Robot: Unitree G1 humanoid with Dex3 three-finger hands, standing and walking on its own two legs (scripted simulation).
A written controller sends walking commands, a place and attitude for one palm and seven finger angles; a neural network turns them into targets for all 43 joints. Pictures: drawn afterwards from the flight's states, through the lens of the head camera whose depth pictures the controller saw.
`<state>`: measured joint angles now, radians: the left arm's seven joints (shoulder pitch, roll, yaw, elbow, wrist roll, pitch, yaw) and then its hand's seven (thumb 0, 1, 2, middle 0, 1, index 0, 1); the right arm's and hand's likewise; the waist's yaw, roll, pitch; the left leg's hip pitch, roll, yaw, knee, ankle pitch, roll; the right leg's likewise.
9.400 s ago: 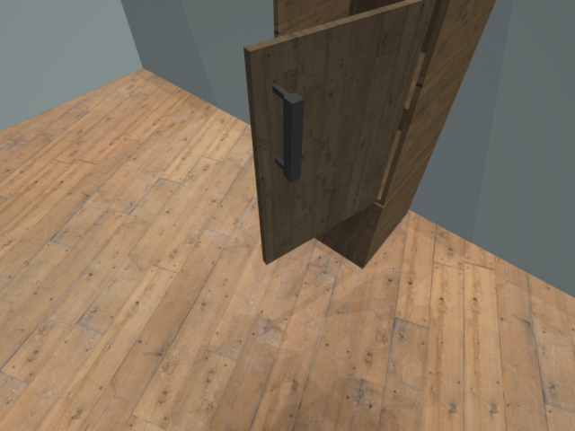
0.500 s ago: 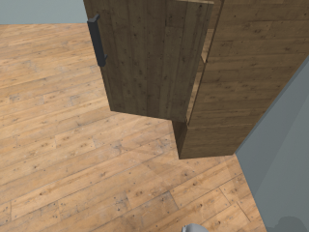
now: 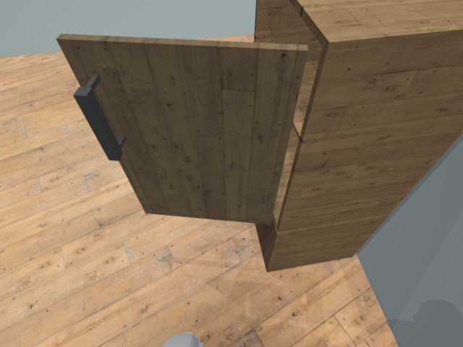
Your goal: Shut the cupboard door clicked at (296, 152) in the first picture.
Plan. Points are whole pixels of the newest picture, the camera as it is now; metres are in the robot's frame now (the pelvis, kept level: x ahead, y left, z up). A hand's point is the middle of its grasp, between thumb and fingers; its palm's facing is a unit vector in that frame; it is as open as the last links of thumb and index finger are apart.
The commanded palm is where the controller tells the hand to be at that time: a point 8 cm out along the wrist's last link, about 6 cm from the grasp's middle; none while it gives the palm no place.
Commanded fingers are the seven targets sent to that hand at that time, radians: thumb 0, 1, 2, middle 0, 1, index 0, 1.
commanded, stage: come to a stop and stand still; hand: left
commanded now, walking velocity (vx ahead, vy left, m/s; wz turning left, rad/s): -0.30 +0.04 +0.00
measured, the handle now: (105, 120) +0.51 +0.28 +0.09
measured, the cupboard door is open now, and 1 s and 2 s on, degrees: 74 74 74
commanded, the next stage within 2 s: look again from close up in 0.88 s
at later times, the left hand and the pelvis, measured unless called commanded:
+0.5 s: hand out of the picture +0.09 +0.24 -0.18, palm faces +0.00 -0.97 -0.24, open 7.4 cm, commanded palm none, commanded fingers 0.00 0.90 0.90 -0.20 -0.30 -0.20 -0.30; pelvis +0.03 +0.04 -0.01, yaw -4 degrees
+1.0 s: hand out of the picture +0.05 +0.19 -0.18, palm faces -0.02 -0.98 -0.18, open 7.3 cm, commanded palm none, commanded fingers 0.00 0.90 0.90 -0.20 -0.30 -0.20 -0.30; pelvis +0.02 +0.01 +0.00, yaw -2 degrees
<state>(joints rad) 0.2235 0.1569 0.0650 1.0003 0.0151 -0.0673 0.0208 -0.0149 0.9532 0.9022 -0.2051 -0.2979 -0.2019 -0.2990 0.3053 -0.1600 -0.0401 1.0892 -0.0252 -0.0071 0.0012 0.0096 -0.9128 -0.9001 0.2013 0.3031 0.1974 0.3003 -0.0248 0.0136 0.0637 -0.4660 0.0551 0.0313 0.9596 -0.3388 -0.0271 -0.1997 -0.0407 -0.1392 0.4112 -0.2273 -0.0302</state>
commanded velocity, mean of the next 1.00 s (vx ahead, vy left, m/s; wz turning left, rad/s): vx -0.09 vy -0.05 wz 0.00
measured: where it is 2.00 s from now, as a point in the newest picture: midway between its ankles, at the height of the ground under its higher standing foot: outside the picture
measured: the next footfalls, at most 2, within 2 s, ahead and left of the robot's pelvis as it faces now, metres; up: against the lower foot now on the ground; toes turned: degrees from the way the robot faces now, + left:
left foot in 0.14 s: +0.16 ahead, +0.16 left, +0.00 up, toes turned +3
right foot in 0.56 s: +0.02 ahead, -0.11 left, +0.00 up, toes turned -6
